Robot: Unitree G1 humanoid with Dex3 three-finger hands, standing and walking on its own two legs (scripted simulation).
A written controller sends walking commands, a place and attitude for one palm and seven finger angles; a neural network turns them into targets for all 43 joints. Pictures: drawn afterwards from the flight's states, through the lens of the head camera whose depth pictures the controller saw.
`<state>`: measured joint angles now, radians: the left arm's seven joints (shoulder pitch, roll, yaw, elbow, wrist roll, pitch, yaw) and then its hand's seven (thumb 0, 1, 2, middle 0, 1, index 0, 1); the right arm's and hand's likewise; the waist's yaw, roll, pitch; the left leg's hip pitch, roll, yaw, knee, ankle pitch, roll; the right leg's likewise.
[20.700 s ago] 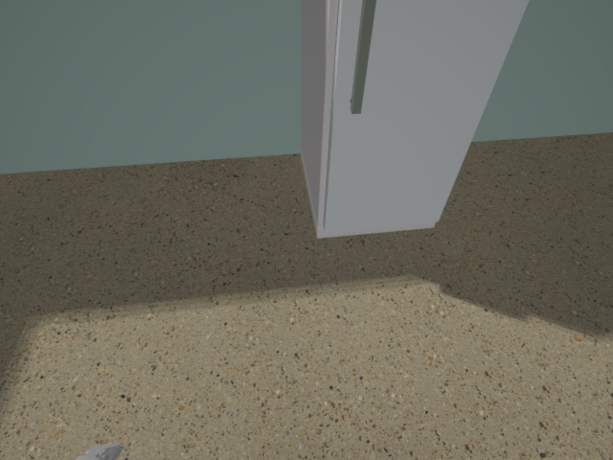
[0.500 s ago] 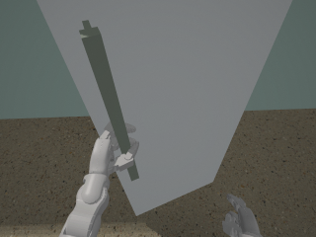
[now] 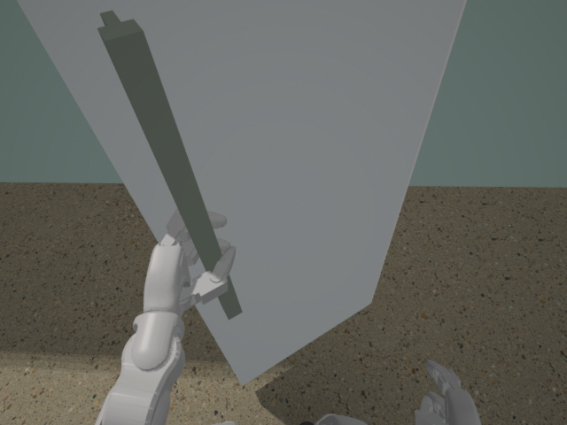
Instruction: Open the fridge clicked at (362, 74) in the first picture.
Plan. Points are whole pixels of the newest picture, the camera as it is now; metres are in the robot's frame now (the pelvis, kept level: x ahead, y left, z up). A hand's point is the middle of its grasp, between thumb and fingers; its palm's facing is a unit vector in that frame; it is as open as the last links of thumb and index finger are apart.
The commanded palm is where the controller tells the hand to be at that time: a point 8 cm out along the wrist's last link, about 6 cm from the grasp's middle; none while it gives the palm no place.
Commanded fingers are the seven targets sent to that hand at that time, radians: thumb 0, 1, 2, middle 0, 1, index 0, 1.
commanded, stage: walk backward, drawing the door open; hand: left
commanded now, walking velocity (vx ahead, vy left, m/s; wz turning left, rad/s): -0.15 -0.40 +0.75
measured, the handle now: (193, 217) +0.34 +0.10 +0.15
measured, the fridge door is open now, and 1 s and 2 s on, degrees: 35 63 68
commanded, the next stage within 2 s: stop walking and hold the door back in 1.02 s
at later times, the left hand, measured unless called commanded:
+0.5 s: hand (283, 328) +0.21 +0.00 +0.10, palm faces +0.29 -0.94 -0.16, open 7.2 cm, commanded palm +0.17 +0.04 +0.11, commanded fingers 0.00 0.90 0.90 -0.45 -1.40 -0.45 -1.40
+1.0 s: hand (391, 364) +0.17 -0.11 +0.10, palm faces +0.79 -0.57 -0.23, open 7.0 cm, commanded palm +0.11 -0.11 +0.11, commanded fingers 0.00 0.90 0.90 -0.45 -1.40 -0.45 -1.40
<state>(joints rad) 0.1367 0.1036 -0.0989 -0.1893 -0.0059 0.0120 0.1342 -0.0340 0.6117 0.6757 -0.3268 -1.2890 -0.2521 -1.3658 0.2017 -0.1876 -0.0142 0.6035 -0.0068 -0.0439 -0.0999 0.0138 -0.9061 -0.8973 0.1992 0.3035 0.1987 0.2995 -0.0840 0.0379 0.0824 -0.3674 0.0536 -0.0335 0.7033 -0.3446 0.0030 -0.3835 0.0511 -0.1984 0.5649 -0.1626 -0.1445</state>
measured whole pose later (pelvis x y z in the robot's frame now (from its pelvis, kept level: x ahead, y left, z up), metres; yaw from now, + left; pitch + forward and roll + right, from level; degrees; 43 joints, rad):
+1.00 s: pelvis +0.09 -0.43 +0.01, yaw +54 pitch +1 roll -2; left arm 0.07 0.19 -0.01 -0.24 0.01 -0.07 0.05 -0.03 0.58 0.79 -0.38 -1.30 -0.23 -1.39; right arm 0.20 -0.16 0.01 0.61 -0.01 -0.12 -0.06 0.01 -0.90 -0.90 0.20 0.30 0.20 0.30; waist 0.00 0.07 0.19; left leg -0.35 0.17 -0.13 0.55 -0.23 -0.09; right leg -0.43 -0.03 -0.03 0.78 -0.33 0.05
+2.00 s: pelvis +0.18 -0.65 +0.01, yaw +68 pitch -2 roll +2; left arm -0.80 0.41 0.34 1.10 -0.01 -0.17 0.03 0.01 0.61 0.77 -0.35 -1.25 -0.44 -1.40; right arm 0.30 -0.33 -0.01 0.81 0.04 -0.08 -0.11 0.02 -0.91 -0.90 0.20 0.30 0.20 0.30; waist -0.12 0.02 0.18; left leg -0.46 0.03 0.06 0.94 -0.41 -0.02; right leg -0.29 -0.07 -0.01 0.59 -0.26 0.01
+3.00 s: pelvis +0.14 -0.62 +0.01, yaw +62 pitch +1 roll -1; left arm -0.62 0.37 0.24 0.92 -0.01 -0.22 0.04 -0.06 0.61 0.79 -0.40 -1.36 -0.41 -1.40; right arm 0.28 -0.28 0.01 0.71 0.03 -0.01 -0.13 0.01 -0.90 -0.90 0.20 0.30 0.20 0.30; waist -0.09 0.01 0.04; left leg -0.32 0.05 0.10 0.56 -0.26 0.01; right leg -0.30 -0.01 -0.02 0.53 -0.25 0.01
